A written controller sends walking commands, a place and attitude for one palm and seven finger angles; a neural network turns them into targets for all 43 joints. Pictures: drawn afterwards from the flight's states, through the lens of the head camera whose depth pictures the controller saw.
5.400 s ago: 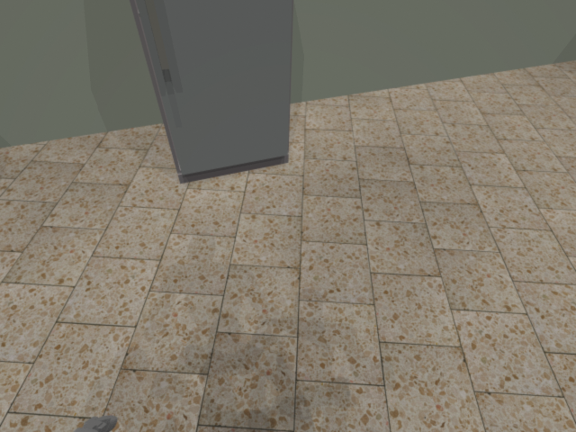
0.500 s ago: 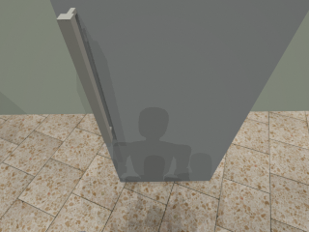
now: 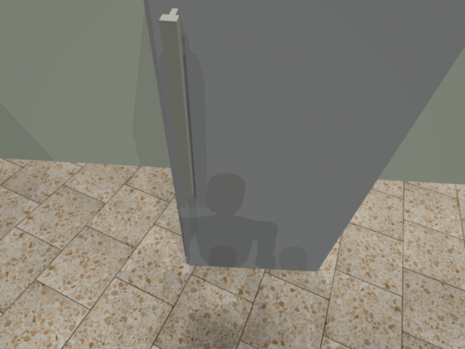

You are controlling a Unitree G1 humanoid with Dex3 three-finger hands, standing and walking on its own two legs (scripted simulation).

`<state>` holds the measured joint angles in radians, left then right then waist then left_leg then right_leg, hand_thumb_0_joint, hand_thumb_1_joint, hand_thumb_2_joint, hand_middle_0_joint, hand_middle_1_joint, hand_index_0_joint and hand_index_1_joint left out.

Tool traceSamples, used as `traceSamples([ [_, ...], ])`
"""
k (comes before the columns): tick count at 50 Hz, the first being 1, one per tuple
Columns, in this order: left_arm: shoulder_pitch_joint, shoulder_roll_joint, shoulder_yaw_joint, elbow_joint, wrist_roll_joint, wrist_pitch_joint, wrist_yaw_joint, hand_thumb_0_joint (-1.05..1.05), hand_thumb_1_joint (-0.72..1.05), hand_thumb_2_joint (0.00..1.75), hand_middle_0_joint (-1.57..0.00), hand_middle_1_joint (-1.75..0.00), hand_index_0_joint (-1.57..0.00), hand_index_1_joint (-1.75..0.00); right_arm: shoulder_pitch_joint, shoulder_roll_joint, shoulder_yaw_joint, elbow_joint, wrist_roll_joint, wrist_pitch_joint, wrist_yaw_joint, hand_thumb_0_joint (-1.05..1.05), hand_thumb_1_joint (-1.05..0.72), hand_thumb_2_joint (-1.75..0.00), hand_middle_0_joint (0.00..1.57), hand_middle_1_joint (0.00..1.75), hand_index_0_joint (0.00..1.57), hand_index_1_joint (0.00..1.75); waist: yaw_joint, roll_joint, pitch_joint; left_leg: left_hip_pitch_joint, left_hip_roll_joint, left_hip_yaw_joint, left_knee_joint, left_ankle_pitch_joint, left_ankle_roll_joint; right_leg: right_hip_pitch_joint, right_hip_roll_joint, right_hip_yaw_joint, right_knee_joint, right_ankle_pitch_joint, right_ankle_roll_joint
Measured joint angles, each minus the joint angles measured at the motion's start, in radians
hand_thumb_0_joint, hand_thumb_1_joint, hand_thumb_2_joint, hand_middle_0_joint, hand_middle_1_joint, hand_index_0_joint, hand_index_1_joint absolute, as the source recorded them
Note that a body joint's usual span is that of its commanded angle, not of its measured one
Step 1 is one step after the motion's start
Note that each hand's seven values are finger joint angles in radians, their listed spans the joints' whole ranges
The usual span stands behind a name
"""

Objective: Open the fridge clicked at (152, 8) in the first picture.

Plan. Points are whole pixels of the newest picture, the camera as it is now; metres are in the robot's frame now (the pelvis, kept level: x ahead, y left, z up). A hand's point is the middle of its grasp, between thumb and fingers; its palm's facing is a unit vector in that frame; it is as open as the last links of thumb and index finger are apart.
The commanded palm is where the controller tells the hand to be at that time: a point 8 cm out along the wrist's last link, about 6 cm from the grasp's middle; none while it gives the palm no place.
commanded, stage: come to a stop and stand still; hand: left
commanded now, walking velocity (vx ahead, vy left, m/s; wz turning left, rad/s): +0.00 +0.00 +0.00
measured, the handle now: (182, 124) +0.53 +0.16 +0.10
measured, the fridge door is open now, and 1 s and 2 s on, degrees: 0 0 0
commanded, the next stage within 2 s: look again from close up in 0.72 s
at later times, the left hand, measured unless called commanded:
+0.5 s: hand out of the picture -0.05 +0.15 -0.17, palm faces +0.01 -0.99 -0.17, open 7.3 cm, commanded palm none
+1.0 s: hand out of the picture -0.03 +0.18 -0.18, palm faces +0.01 -0.98 -0.21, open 7.4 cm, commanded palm none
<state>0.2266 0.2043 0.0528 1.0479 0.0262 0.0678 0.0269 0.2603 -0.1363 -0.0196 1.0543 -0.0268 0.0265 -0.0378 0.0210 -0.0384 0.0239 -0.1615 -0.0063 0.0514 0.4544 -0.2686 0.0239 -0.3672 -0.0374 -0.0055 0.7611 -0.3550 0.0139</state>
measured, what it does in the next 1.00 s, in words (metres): steps on the spot: right foot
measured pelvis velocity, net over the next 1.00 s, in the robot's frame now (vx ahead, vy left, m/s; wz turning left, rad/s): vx -0.03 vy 0.01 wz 0.00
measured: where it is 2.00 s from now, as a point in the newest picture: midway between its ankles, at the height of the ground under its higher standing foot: outside the picture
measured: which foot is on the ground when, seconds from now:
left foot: down 0.00-1.00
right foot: up 0.00-0.10, down 0.12-1.00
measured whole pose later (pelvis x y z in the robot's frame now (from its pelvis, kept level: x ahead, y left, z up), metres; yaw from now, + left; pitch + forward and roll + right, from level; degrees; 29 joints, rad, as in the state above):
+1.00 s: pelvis -0.03 +0.01 -0.01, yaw +0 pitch -1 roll +0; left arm 0.31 0.13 -0.01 1.09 0.02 -0.02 0.04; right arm 0.32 -0.15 0.01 1.06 -0.03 -0.01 -0.02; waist -0.01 0.04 0.00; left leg -0.27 -0.01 0.05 0.55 -0.26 0.04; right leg -0.24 -0.03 -0.04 0.54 -0.29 0.01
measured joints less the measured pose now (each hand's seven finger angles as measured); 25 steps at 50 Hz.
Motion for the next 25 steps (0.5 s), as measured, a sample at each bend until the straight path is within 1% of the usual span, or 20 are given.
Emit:
traceSamples([
  [2, 0.018, -0.003, -0.006, 0.009, -0.001, -0.009, 0.0, 0.01, 0.91, 0.89, -0.2, -0.3, -0.2, -0.3, -0.004, -0.005, 0.001, 0.009, 0.001, -0.002, -0.002, 0.01, -0.93, -0.9, 0.2, 0.29, 0.2, 0.3, 0.006, 0.003, -0.002, -0.002, -0.007, 0.009, -0.023, 0.02, 0.003, 0.041, -0.002, -0.001, -0.021, -0.012, 0.004],
  [4, 0.034, -0.009, -0.015, 0.022, -0.005, -0.019, 0.001, 0.01, 0.91, 0.89, -0.2, -0.3, -0.19, -0.3, -0.012, -0.01, 0.001, 0.014, 0.003, -0.01, -0.002, 0.01, -0.93, -0.9, 0.2, 0.29, 0.21, 0.3, 0.007, 0.004, 0.003, -0.011, -0.014, 0.021, -0.029, 0.03, 0.004, 0.105, -0.008, -0.007, -0.12, 0.0, 0.009],
  [5, 0.041, -0.011, -0.02, 0.029, -0.006, -0.025, 0.002, 0.01, 0.91, 0.89, -0.2, -0.3, -0.19, -0.3, -0.014, -0.012, 0.001, 0.016, 0.006, -0.015, -0.001, 0.01, -0.93, -0.9, 0.2, 0.29, 0.21, 0.3, 0.006, 0.002, 0.005, -0.02, -0.019, 0.027, -0.023, 0.031, 0.002, 0.143, -0.011, -0.007, -0.195, 0.044, 0.011],
  [6, 0.045, -0.016, -0.023, 0.04, -0.007, -0.033, 0.004, 0.01, 0.91, 0.89, -0.2, -0.3, -0.19, -0.3, -0.019, -0.015, 0.0, 0.019, 0.011, -0.02, 0.0, 0.01, -0.93, -0.9, 0.2, 0.29, 0.21, 0.3, 0.006, 0.006, 0.009, -0.031, -0.019, 0.033, -0.01, 0.027, 0.0, 0.17, -0.009, -0.004, -0.254, 0.07, 0.005],
  [7, 0.044, -0.03, -0.029, 0.055, -0.008, -0.039, 0.007, 0.01, 0.91, 0.89, -0.2, -0.3, -0.19, -0.3, -0.028, -0.023, -0.002, 0.025, 0.016, -0.022, -0.001, 0.01, -0.93, -0.9, 0.2, 0.29, 0.21, 0.3, 0.002, 0.029, 0.019, -0.034, -0.006, 0.03, -0.001, 0.026, -0.003, 0.179, 0.004, -0.008, -0.275, 0.078, -0.003],
  [9, 0.05, -0.05, -0.042, 0.072, -0.01, -0.047, 0.006, 0.01, 0.91, 0.89, -0.2, -0.3, -0.19, -0.3, -0.032, -0.034, -0.003, 0.029, 0.021, -0.026, 0.001, 0.01, -0.93, -0.9, 0.2, 0.29, 0.21, 0.3, -0.014, 0.057, 0.028, -0.027, 0.005, 0.021, -0.016, 0.041, -0.011, 0.192, 0.016, -0.017, -0.298, 0.091, -0.013],
  [11, 0.057, -0.061, -0.05, 0.082, -0.012, -0.054, 0.006, 0.01, 0.91, 0.89, -0.2, -0.3, -0.19, -0.3, -0.029, -0.035, -0.001, 0.038, 0.02, -0.026, 0.003, 0.01, -0.93, -0.9, 0.2, 0.29, 0.2, 0.3, -0.021, 0.064, 0.028, -0.021, 0.008, 0.018, -0.034, 0.057, -0.012, 0.197, 0.019, -0.021, -0.311, 0.102, -0.017],
  [19, 0.052, -0.08, -0.058, 0.093, -0.014, -0.056, 0.007, 0.01, 0.91, 0.89, -0.2, -0.3, -0.2, -0.3, 0.007, -0.01, 0.017, 0.085, 0.016, -0.023, 0.008, 0.01, -0.92, -0.9, 0.19, 0.29, 0.2, 0.3, -0.023, 0.044, 0.016, -0.005, 0.019, 0.013, -0.063, 0.09, -0.019, 0.213, 0.032, -0.026, -0.34, 0.134, -0.026],
  [25, 0.054, -0.077, -0.055, 0.088, -0.012, -0.055, 0.009, 0.01, 0.92, 0.89, -0.2, -0.3, -0.2, -0.3, 0.043, 0.007, 0.017, 0.099, 0.011, -0.016, 0.009, 0.01, -0.91, -0.9, 0.19, 0.29, 0.2, 0.3, -0.028, 0.036, 0.01, -0.026, 0.024, 0.007, -0.057, 0.1, -0.022, 0.198, 0.037, -0.032, -0.342, 0.146, -0.03],
])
